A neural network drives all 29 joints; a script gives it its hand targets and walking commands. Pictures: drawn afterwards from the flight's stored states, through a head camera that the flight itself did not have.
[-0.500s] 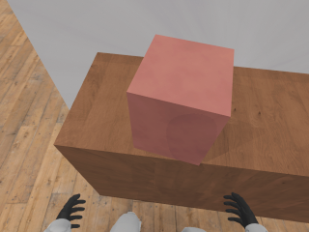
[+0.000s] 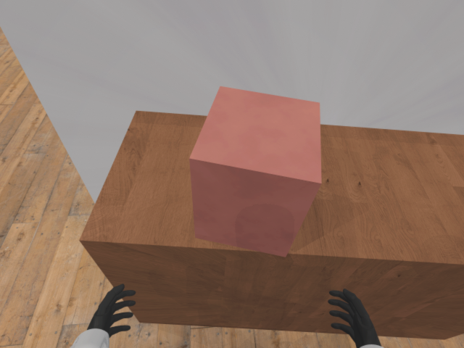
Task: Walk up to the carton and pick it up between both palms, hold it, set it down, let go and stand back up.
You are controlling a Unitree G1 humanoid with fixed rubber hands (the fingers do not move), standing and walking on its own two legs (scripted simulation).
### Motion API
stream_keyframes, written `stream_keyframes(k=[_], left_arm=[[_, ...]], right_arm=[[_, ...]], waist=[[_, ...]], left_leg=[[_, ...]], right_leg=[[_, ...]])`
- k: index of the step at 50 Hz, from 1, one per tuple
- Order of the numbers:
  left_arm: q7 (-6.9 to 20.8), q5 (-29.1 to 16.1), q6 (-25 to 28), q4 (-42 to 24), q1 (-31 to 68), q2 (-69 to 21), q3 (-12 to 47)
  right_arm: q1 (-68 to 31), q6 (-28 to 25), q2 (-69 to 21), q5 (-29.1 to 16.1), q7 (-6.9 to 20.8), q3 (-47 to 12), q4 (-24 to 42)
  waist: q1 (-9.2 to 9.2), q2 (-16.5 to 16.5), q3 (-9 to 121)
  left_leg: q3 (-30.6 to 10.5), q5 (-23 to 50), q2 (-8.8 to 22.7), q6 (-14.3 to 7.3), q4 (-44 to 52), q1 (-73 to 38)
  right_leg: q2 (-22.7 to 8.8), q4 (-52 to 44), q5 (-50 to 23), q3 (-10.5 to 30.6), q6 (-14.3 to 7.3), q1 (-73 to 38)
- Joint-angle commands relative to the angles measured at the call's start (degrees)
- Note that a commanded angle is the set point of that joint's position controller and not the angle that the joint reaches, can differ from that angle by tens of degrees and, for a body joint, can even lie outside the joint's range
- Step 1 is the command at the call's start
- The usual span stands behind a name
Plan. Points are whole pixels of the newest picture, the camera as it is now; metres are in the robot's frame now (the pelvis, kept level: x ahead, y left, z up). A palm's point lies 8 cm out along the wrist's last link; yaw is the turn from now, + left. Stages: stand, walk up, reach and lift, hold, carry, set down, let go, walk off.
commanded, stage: reach and lift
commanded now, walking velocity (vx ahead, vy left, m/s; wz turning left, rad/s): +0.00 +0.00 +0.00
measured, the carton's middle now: (253, 174) +0.44 +0.00 +0.04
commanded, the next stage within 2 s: none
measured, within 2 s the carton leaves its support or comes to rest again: neither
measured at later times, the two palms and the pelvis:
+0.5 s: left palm (108, 303) +0.19 +0.24 -0.04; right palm (357, 322) +0.19 -0.18 -0.03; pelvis +0.02 +0.02 +0.00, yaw -1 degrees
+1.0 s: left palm (112, 283) +0.21 +0.23 +0.00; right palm (355, 299) +0.21 -0.17 +0.00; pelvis +0.04 +0.01 +0.00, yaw +0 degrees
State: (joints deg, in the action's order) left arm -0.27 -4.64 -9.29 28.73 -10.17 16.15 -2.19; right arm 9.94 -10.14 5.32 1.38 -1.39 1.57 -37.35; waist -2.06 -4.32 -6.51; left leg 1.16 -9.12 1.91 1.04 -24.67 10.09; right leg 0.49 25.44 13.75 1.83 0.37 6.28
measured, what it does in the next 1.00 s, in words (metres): stands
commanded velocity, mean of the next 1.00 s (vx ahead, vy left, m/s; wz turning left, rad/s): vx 0.00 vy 0.00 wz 0.00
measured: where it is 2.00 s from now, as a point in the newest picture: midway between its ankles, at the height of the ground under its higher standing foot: outside the picture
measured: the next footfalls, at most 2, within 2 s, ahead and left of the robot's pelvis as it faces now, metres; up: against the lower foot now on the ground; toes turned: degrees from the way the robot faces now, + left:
none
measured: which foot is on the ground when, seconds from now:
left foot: down 0.00-1.00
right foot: down 0.00-1.00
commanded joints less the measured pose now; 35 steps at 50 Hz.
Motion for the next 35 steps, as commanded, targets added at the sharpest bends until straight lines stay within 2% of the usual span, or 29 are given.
stream_keyframes(k=[1,5,12,14,15,16,18,19,22,25,26,31,33,35], left_arm=[[-0.1,-1.1,4.2,-11.8,6.1,7.2,-0.4],[-0.6,-2.3,5.8,-13.3,3.5,5.2,2.1],[-1.3,-3.1,10.0,-16.4,1.0,4.2,4.4],[-1.6,-3.6,11.4,-17.6,2.2,4.7,5.3],[-1.6,-3.8,12.1,-17.6,1.8,5.3,5.1],[-1.6,-4.1,12.9,-18.1,1.5,5.3,5.1],[-1.5,-4.3,14.2,-17.9,0.5,5.6,4.5],[-1.2,-4.3,14.6,-17.7,0.5,5.3,5.0],[-1.1,-4.7,15.9,-19.2,-0.7,6.1,4.4],[-0.7,-5.3,17.4,-20.9,-1.2,6.3,5.1],[-0.4,-5.7,17.9,-20.3,-1.9,6.8,4.8],[1.0,-6.1,19.6,-22.4,-3.3,7.3,4.4],[1.2,-6.5,20.4,-24.1,-3.5,7.2,4.6],[1.5,-7.1,21.3,-24.7,-3.6,7.8,4.3]], right_arm=[[-6.4,-2.8,8.5,-0.2,-0.8,4.1,10.8],[-4.0,-3.0,8.2,-1.2,-0.3,4.7,11.2],[-2.6,-3.5,7.2,-2.4,0.3,5.9,15.1],[-2.8,-3.8,7.3,-3.5,0.1,6.1,16.2],[-2.2,-4.0,6.7,-3.6,-0.2,5.6,17.6],[-2.2,-4.1,6.3,-3.9,-0.2,5.4,18.6],[-1.0,-4.1,5.2,-4.5,-0.5,4.4,20.3],[-1.1,-4.1,5.0,-4.8,-0.8,4.3,20.5],[0.0,-4.3,4.6,-5.2,-1.3,3.3,24.3],[1.8,-5.0,4.1,-5.8,-2.1,3.0,26.6],[2.0,-5.2,4.2,-5.4,-2.3,3.2,26.7],[4.1,-6.0,2.1,-6.5,-4.3,1.2,29.7],[5.1,-6.0,1.4,-6.4,-4.8,1.3,29.8],[5.9,-6.1,0.4,-6.0,-5.5,0.7,31.0]], waist=[[1.15,6.4,10.0],[1.99,7.7,8.2],[1.60,6.5,6.3],[1.70,7.6,6.6],[1.18,6.6,6.9],[1.56,6.4,7.8],[0.21,6.4,6.4],[0.46,6.9,6.0],[-0.81,6.5,6.9],[-0.21,7.6,7.8],[-0.45,6.7,7.4],[-0.38,6.8,6.8],[-0.19,7.9,6.0],[0.31,7.4,5.7]], left_leg=[[3.8,-0.7,-2.3,0.5,5.1,-11.4],[2.1,-0.3,-1.8,1.3,6.4,-10.2],[0.6,1.3,-0.9,2.0,8.0,-9.8],[0.7,2.3,-0.8,2.2,7.7,-10.4],[0.6,2.8,-1.0,1.9,7.2,-10.2],[0.4,3.0,-1.1,1.8,7.0,-11.2],[0.9,2.9,-1.2,2.0,6.9,-10.2],[0.8,2.4,-1.3,1.9,7.2,-10.5],[0.8,5.9,-1.5,1.9,5.8,-12.1],[0.7,8.9,-1.4,2.1,5.6,-12.8],[0.5,9.7,-1.3,1.9,5.3,-12.8],[0.8,9.7,-1.3,1.9,4.7,-14.7],[0.7,9.6,-1.1,2.3,4.7,-14.5],[0.5,10.3,-1.2,1.8,4.4,-15.0]], right_leg=[[0.7,-9.5,3.3,-3.8,0.0,9.0],[1.2,-9.8,3.9,-4.1,-0.8,7.6],[1.7,-9.8,1.4,-4.5,-1.5,4.8],[1.7,-9.6,-0.1,-4.0,-1.5,4.6],[1.2,-9.8,-0.6,-3.4,-1.5,4.8],[1.3,-9.8,-0.9,-3.5,-1.4,5.2],[0.9,-10.2,-0.2,-3.1,-1.7,4.9],[1.0,-10.0,-0.1,-2.9,-1.6,5.0],[0.6,-10.2,-2.2,-2.4,-1.7,5.8],[0.9,-9.9,-4.6,-2.3,-1.6,4.5],[0.9,-10.1,-5.5,-2.2,-1.6,4.5],[0.4,-10.9,-4.7,-2.0,-1.4,5.8],[0.4,-11.0,-4.2,-1.9,-1.7,5.6],[-0.2,-11.4,-5.4,-1.3,-1.5,6.0]])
